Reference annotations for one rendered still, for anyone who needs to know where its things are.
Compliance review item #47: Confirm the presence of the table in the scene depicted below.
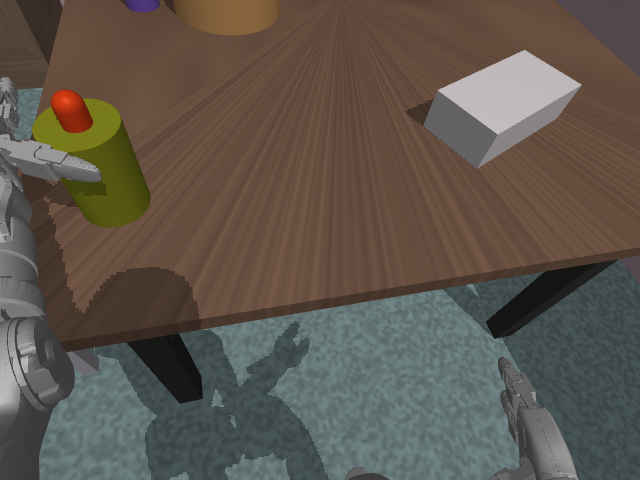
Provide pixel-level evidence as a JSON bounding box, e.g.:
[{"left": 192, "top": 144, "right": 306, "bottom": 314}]
[{"left": 21, "top": 0, "right": 640, "bottom": 403}]

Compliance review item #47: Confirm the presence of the chair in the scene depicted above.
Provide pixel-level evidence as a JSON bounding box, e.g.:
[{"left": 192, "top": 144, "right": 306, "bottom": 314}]
[{"left": 17, "top": 139, "right": 99, "bottom": 375}]

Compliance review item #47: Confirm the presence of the left robot hand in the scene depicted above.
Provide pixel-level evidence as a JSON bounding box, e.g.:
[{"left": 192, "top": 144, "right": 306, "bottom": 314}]
[{"left": 0, "top": 77, "right": 102, "bottom": 182}]

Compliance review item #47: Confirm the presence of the right robot hand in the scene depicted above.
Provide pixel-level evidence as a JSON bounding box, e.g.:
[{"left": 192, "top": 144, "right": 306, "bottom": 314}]
[{"left": 490, "top": 357, "right": 578, "bottom": 480}]

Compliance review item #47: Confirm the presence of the left robot arm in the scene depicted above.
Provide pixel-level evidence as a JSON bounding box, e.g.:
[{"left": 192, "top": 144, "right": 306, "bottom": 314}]
[{"left": 0, "top": 157, "right": 75, "bottom": 480}]

